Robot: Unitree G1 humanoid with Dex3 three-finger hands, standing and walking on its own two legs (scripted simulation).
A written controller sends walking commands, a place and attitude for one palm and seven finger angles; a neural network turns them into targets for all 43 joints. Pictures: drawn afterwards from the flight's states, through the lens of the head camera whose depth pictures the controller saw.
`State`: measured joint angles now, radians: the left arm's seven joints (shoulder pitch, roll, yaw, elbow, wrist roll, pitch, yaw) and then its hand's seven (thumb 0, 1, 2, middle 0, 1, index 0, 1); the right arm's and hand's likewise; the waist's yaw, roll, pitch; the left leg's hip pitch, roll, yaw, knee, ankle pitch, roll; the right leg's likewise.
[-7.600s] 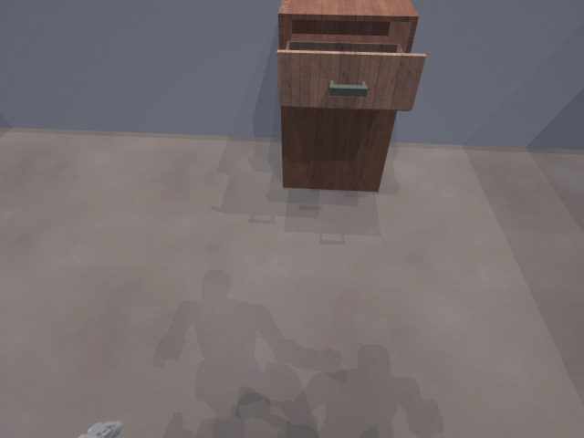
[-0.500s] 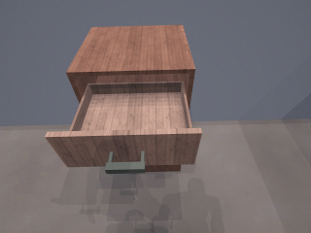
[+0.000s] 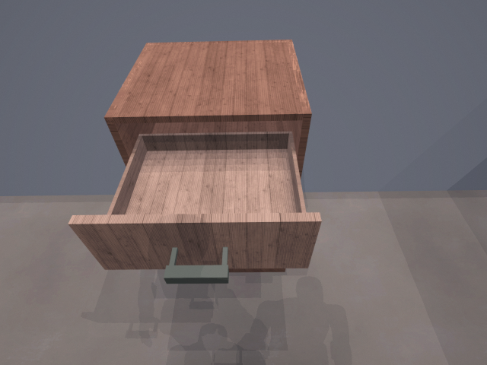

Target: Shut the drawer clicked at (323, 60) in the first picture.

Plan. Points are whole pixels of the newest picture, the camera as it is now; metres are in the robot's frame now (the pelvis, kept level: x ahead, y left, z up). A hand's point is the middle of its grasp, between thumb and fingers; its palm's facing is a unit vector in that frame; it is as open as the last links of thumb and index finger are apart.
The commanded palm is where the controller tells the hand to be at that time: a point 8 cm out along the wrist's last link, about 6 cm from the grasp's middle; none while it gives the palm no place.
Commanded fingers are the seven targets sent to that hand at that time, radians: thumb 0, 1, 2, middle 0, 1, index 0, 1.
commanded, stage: look again from close up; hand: left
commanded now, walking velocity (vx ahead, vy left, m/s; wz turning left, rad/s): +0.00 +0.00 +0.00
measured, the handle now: (198, 263) +0.31 +0.11 -0.05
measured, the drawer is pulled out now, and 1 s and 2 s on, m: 0.30 0.30 0.30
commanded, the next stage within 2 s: shuffle to correct the standing spot in 0.14 s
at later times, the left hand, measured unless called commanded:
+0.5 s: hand out of the picture +0.02 +0.15 -0.17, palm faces +0.02 -0.98 -0.20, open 7.3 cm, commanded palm none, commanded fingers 0.00 0.90 0.90 -0.20 -0.30 -0.20 -0.30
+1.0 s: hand out of the picture +0.06 +0.06 -0.18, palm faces +0.06 -0.98 -0.21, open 7.4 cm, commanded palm none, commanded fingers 0.00 0.90 0.90 -0.20 -0.30 -0.20 -0.30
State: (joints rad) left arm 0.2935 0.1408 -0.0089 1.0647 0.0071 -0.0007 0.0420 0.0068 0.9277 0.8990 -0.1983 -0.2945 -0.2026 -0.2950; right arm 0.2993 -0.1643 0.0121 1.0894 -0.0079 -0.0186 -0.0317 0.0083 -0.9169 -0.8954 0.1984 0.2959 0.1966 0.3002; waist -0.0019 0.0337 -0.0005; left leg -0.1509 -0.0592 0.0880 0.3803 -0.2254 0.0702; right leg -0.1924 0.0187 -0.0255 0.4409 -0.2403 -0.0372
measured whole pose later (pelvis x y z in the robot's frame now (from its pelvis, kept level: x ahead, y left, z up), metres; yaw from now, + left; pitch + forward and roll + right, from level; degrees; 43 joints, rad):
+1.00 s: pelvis +0.03 -0.11 +0.00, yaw -1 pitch -3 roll -1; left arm 0.30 0.14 0.03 0.99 -0.03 0.04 0.05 0.00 0.91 0.90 -0.20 -0.29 -0.20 -0.30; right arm 0.27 -0.17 -0.03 1.02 0.01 -0.02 -0.08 0.00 -0.90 -0.90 0.20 0.30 0.20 0.30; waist -0.03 0.02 0.07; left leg -0.24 0.00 0.03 0.47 -0.18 0.10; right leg -0.24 0.19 -0.08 0.70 -0.29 0.06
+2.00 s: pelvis +0.03 -0.14 -0.02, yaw +2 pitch -2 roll -1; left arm 0.28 0.20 0.01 1.01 0.02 0.00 0.04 0.00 0.91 0.90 -0.20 -0.29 -0.20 -0.30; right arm 0.29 -0.18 -0.01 1.01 -0.02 0.00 -0.01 0.01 -0.92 -0.90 0.20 0.30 0.20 0.30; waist -0.01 0.03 0.03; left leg -0.35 0.01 -0.05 0.65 -0.26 -0.02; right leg -0.16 -0.04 0.08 0.59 -0.40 0.06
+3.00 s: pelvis +0.00 -0.18 -0.09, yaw +3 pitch +9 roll -2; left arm 0.47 0.27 0.27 -0.01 -0.33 -0.26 -0.44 0.01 0.90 0.90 -0.69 -0.83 -0.69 -0.83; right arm 0.22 -0.18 -0.02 0.58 0.05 -0.27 -0.11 0.01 -0.90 -0.90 0.20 0.30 0.20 0.30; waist 0.02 0.06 -0.16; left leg -0.87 0.04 -0.15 1.10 -0.40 -0.06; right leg -0.68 0.04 0.01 1.12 -0.61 0.01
